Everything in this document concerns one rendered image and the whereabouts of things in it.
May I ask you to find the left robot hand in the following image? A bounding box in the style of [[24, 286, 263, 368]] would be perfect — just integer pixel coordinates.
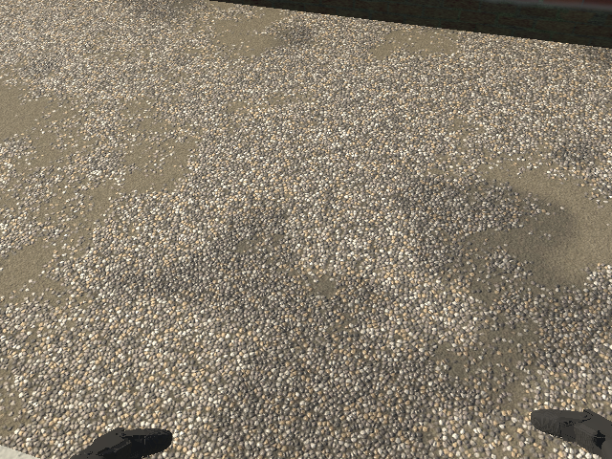
[[70, 427, 172, 459]]

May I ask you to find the right robot hand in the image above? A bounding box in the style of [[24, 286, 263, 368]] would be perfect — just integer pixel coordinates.
[[531, 409, 612, 459]]

